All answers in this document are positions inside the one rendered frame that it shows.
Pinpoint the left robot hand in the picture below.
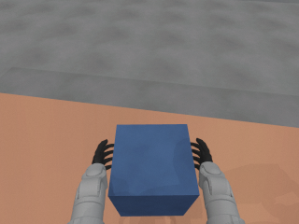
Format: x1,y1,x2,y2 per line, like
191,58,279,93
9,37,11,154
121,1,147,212
92,139,115,170

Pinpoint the robot left forearm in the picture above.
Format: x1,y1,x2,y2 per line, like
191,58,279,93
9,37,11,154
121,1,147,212
67,163,108,224

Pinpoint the right robot hand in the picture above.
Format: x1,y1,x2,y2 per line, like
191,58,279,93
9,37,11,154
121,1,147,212
191,138,213,170

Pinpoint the robot right forearm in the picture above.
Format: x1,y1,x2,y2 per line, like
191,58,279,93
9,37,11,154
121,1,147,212
198,161,246,224

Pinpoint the carton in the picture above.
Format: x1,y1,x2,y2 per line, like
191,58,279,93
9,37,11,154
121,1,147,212
107,124,200,217

